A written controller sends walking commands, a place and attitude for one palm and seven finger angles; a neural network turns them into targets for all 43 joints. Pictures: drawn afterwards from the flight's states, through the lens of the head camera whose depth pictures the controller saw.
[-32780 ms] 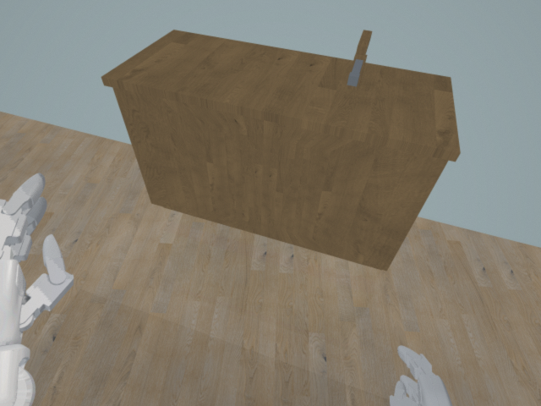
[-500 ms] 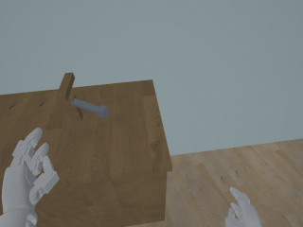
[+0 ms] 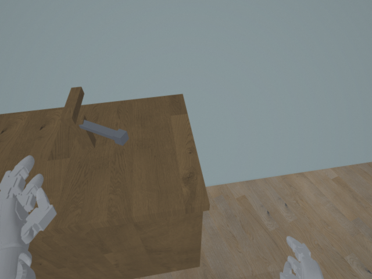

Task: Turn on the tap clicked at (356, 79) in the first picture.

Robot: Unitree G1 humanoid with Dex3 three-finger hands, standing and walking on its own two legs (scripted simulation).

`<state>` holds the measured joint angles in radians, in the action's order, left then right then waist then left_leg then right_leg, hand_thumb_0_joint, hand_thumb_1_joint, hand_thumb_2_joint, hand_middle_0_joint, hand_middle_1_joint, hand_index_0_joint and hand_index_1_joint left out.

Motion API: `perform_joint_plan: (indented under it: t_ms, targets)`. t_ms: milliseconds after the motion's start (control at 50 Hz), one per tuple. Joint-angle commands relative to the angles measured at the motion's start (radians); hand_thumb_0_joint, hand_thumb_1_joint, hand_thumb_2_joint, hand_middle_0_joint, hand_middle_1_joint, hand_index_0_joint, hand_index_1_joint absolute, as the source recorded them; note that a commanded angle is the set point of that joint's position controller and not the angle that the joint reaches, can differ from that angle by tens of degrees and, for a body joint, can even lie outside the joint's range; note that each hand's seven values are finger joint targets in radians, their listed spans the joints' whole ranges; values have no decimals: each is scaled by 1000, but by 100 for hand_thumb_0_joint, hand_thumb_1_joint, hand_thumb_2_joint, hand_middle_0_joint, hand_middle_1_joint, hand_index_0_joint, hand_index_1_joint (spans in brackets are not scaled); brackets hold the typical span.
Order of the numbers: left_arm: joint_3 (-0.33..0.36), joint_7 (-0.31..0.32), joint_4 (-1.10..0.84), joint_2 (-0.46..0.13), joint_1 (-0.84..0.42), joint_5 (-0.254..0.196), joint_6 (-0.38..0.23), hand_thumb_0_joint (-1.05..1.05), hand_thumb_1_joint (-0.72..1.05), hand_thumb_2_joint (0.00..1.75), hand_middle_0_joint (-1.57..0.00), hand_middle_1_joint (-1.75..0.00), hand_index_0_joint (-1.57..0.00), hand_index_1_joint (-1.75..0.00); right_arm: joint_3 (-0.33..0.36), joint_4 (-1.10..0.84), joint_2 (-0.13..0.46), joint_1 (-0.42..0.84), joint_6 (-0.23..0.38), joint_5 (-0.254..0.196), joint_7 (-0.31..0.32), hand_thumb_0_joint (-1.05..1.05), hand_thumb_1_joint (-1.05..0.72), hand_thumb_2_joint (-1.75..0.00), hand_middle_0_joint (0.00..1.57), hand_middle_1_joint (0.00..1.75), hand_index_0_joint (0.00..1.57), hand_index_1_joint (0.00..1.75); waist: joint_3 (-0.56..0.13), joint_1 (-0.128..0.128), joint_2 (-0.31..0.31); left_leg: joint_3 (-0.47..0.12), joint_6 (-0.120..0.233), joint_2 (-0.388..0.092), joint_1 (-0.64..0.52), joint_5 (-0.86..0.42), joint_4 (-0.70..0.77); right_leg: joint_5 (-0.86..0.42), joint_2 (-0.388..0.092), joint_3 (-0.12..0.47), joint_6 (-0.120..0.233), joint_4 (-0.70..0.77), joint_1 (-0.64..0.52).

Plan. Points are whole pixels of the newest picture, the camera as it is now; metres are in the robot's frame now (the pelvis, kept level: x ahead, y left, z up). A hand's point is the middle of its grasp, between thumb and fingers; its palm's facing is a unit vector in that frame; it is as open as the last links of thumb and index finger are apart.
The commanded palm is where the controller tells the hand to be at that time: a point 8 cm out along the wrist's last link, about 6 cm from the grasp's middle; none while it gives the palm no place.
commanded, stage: reach beside the lever's end, fingers flat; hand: left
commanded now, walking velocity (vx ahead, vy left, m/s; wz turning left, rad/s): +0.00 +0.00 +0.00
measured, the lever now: (120, 137) +0.43 +0.22 +0.06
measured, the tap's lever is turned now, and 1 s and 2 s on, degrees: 57 57 57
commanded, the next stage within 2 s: push the lever round in 1.72 s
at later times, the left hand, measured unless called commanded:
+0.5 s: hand (41, 193) +0.24 +0.32 +0.09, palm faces +0.50 -0.86 -0.12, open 7.6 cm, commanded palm +0.20 +0.36 +0.09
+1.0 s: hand (37, 183) +0.27 +0.35 +0.07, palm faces +0.50 -0.86 -0.12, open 7.7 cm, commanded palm +0.23 +0.39 +0.07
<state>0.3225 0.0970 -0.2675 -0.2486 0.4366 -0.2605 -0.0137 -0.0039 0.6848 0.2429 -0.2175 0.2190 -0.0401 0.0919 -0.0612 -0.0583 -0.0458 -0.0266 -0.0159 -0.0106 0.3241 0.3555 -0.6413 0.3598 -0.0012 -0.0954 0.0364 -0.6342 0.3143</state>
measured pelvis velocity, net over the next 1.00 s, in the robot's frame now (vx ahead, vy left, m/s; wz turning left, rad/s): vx -0.01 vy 0.02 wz -0.01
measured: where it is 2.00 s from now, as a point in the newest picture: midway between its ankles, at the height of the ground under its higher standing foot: outside the picture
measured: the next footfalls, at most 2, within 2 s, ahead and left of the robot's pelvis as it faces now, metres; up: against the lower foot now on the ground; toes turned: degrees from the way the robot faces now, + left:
none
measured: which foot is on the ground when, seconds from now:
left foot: down 0.00-1.00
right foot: down 0.00-1.00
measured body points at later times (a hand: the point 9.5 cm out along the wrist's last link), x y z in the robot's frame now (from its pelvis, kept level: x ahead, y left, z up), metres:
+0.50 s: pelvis -0.01 +0.02 +0.00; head +0.01 +0.01 +0.45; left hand +0.21 +0.36 +0.10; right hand +0.16 -0.22 -0.09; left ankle -0.01 +0.13 -0.72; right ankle -0.02 -0.09 -0.72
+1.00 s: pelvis -0.01 +0.02 -0.01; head +0.03 +0.02 +0.44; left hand +0.24 +0.40 +0.08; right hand +0.14 -0.24 -0.11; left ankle -0.01 +0.13 -0.72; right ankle -0.02 -0.09 -0.72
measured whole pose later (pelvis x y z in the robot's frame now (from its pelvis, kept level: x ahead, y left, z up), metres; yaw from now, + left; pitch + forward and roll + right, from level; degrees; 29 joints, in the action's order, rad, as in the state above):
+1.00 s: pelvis -0.01 +0.02 -0.01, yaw +0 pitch +7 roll -1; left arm 0.51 -0.05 0.32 -0.37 0.02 -0.25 -0.20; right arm 0.01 0.73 0.26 -0.22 0.15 -0.03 0.10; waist -0.05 -0.02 -0.03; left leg -0.02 0.01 0.00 0.47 0.37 -0.73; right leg 0.35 -0.01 -0.08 0.01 -0.68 0.44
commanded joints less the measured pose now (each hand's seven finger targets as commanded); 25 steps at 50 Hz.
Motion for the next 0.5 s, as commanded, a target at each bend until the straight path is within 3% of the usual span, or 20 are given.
perform_joint_plan:
  t_ms: [0, 20, 60, 100, 140, 180, 200, 260, 300, 320, 360, 400, 440, 480]
  targets:
    - [146, 1, -164, -198, -85, 1, -92, 0, 90, 90, -20, -29, -20, -29, 40, -136, 116, 101, 61, -2, 7, 0, -90, -90, 20, 30, 20, 30, -70, -2, 22, 9, 34, 25, -7, -286, 64, -304, -14, 54, -26, 106, -47]
    - [129, -3, -163, -182, -121, 0, -101, 0, 90, 90, -19, -29, -19, -29, 40, -137, 116, 100, 59, -2, 7, 0, -90, -90, 20, 30, 20, 30, -77, 9, 28, 7, 33, 26, -7, -283, 66, -294, -17, 51, -25, 101, -43]
    - [131, -10, -141, -184, -133, -1, -114, 0, 90, 90, -19, -28, -19, -28, 44, -135, 119, 102, 63, -3, 7, 0, -90, -90, 20, 30, 20, 30, -86, 7, 26, 6, 32, 26, -8, -274, 65, -273, -14, 50, -25, 98, -35]
    - [149, -11, -133, -214, -168, 7, -128, 0, 90, 90, -19, -28, -19, -28, 42, -123, 118, 104, 62, -3, 8, 0, -90, -90, 20, 30, 20, 30, -80, 5, -29, 4, 28, 26, -12, -270, 70, -256, -13, 53, -19, 100, -32]
    - [118, -16, -117, -187, -190, 8, -140, 0, 90, 90, -19, -27, -19, -27, 42, -126, 121, 103, 65, -1, 7, 0, -90, -90, 20, 30, 20, 30, -98, 14, -3, -4, 26, 24, -15, -267, 72, -243, -11, 45, -19, 92, -25]
    - [129, -26, -75, -199, -221, 2, -145, 0, 90, 90, -19, -27, -19, -27, 43, -118, 127, 105, 63, -2, 10, 0, -90, -90, 20, 30, 20, 30, -94, 19, 1, -4, 28, 26, -9, -253, 68, -231, -10, 48, -19, 95, -13]
    - [161, -26, -47, -232, -237, 6, -145, 0, 90, 90, -19, -26, -19, -26, 42, -108, 127, 106, 58, -2, 12, 0, -90, -90, 20, 30, 20, 30, -84, 14, -4, -3, 26, 25, -1, -245, 73, -224, -9, 48, -17, 99, -17]
    - [166, -43, 8, -236, -265, -2, -144, 0, 90, 90, -19, -26, -19, -26, 44, -113, 131, 109, 52, -4, 14, 0, -90, -90, 20, 30, 20, 30, -101, 14, 21, -6, 27, 26, 8, -244, 76, -222, -9, 46, -18, 94, -23]
    - [187, -46, 31, -262, -300, 3, -143, 0, 90, 90, -18, -25, -18, -25, 42, -106, 130, 114, 45, -4, 17, 0, -90, -90, 20, 30, 20, 30, -106, 8, -18, -6, 25, 25, 2, -245, 79, -216, -7, 48, -15, 96, -24]
    - [166, -48, 27, -249, -340, 5, -150, 0, 90, 90, -18, -25, -18, -25, 41, -108, 128, 114, 44, -5, 16, 0, -90, -90, 20, 30, 20, 30, -110, 19, -33, -8, 24, 25, -5, -239, 81, -207, -9, 47, -15, 94, -14]
    - [162, -51, 73, -246, -367, 3, -150, 0, 90, 90, -18, -24, -18, -24, 41, -105, 134, 111, 44, -3, 18, 0, -90, -90, 20, 30, 20, 30, -107, 25, -14, -13, 25, 23, -2, -230, 80, -197, -5, 43, -16, 92, 0]
    - [214, -51, 126, -306, -403, 9, -153, 0, 90, 90, -18, -24, -18, -24, 41, -94, 138, 112, 34, -3, 22, 0, -90, -90, 20, 30, 20, 30, -101, 19, -5, -12, 27, 22, 13, -220, 80, -189, -3, 48, -14, 96, -7]
    - [167, -62, 127, -263, -436, 10, -163, 0, 90, 90, -18, -23, -18, -23, 43, -104, 137, 111, 36, -2, 20, 0, -90, -90, 20, 30, 20, 30, -128, 25, -19, -15, 25, 22, -4, -228, 80, -194, -3, 44, -15, 85, -2]
    - [187, -68, 160, -280, -433, 7, -169, 0, 90, 90, -18, -23, -18, -23, 46, -102, 143, 100, 34, 2, 19, 0, -90, -90, 20, 30, 20, 30, -150, 19, -18, -13, 23, 23, -7, -257, 75, -224, -1, 44, -13, 78, -13]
